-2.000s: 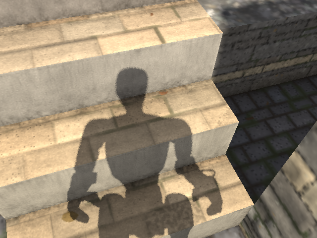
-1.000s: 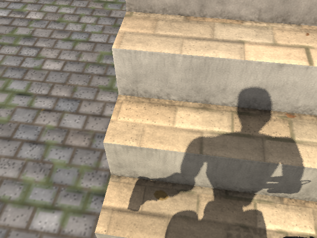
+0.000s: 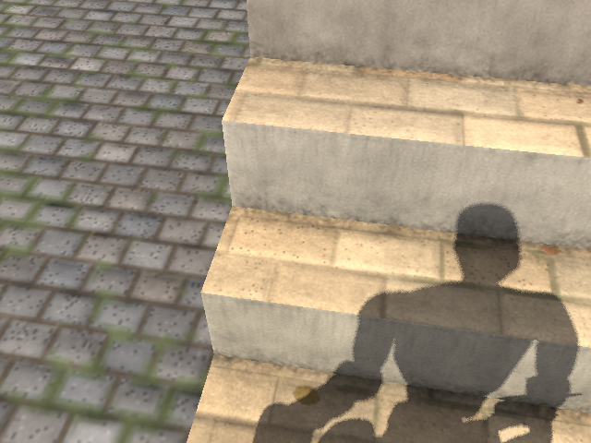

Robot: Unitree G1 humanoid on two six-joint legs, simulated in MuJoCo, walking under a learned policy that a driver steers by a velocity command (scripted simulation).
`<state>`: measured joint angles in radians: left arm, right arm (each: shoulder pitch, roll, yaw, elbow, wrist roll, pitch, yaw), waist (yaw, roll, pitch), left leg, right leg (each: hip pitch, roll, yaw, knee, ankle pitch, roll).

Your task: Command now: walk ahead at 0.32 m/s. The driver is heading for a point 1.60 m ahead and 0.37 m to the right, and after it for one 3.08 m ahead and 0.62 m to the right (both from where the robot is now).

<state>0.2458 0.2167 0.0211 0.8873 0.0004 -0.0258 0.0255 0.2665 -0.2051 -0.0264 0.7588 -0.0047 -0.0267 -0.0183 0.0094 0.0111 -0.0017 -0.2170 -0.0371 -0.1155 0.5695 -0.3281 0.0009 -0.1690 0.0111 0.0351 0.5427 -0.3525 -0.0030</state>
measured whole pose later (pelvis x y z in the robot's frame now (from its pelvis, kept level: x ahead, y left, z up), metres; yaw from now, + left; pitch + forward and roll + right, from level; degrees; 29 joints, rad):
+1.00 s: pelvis -0.01 -0.01 +0.01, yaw +0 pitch -1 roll +0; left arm 0.23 0.24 -0.01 1.07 0.00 -0.05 0.02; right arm 0.16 -0.26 -0.02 1.06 0.00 0.01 -0.04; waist 0.01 0.01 0.03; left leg -0.15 -0.02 -0.10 0.39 -0.22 -0.02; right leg -0.12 0.00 0.00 0.41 -0.26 0.00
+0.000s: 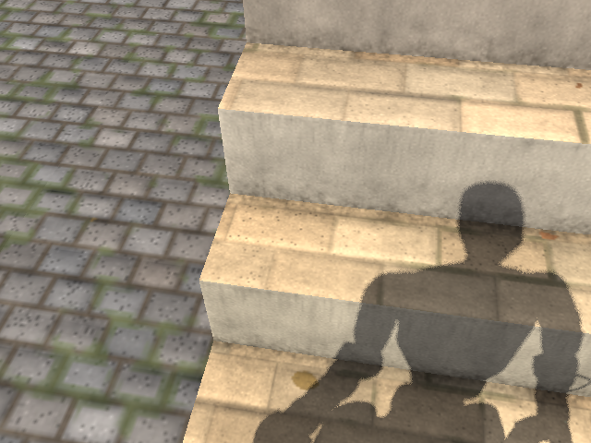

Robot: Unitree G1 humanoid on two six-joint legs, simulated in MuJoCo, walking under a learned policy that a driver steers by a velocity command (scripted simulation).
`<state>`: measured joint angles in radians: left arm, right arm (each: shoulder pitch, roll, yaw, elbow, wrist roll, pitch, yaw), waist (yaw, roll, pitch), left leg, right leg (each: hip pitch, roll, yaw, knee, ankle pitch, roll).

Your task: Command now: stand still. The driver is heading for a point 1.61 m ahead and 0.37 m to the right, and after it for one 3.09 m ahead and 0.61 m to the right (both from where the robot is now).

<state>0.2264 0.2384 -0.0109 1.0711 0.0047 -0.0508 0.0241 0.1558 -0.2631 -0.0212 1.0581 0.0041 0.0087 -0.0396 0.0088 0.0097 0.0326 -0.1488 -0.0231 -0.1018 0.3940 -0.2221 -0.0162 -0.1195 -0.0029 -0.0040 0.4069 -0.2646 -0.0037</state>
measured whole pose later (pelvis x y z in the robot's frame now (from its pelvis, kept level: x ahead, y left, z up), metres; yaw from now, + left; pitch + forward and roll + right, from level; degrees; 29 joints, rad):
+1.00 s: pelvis +0.06 +0.02 +0.00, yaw +0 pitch +1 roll +0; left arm 0.25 0.27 0.02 0.98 -0.03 -0.09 0.02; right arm 0.32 -0.23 -0.04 1.09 0.00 -0.10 0.00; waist -0.02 -0.03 -0.01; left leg -0.08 -0.03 -0.05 0.35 -0.29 0.03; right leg -0.40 -0.02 -0.01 1.02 -0.48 -0.03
